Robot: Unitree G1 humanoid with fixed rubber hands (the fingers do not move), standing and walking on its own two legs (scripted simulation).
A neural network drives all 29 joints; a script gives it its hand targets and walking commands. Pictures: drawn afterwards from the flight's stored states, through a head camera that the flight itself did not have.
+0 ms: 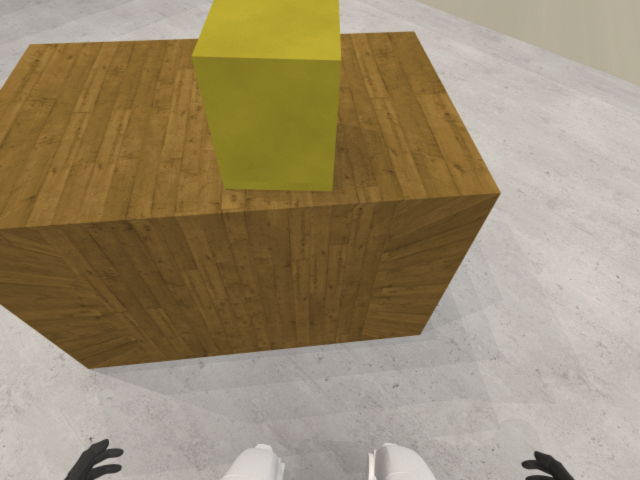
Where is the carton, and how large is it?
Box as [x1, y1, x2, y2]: [192, 0, 340, 190]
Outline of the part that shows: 214,0 193,51 192,59 224,188 331,190 340,72 338,0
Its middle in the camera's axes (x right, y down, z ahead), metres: -0.07 -0.26 +0.68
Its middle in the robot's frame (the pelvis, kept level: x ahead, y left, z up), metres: +0.71 +0.07 +0.07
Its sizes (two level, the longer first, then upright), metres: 0.210 0.200 0.250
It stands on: a pedestal, 0.66 m high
